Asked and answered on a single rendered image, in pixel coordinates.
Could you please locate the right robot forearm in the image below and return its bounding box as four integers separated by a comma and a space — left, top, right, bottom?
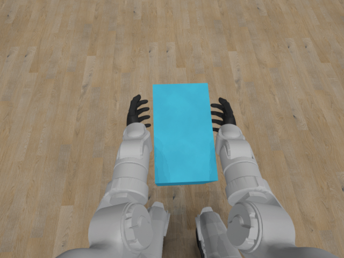
215, 124, 284, 209

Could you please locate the robot left hand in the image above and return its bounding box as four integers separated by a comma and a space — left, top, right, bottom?
127, 95, 151, 127

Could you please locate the carton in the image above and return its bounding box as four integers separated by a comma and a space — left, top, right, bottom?
153, 83, 218, 186

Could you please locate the robot left upper arm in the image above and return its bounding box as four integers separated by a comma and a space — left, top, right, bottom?
56, 201, 154, 258

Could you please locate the left robot forearm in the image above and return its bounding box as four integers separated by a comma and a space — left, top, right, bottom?
88, 123, 153, 238

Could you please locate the robot thigh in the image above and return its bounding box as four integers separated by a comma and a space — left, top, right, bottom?
195, 211, 242, 258
138, 206, 170, 258

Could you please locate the right robot thigh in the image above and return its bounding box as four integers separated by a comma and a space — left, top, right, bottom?
195, 211, 242, 258

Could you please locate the robot right hand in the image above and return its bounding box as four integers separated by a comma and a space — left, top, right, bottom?
211, 97, 236, 132

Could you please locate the robot right upper arm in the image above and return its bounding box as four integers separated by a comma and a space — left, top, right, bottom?
226, 200, 339, 258

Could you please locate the left robot thigh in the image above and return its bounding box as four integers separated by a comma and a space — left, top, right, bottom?
138, 206, 170, 258

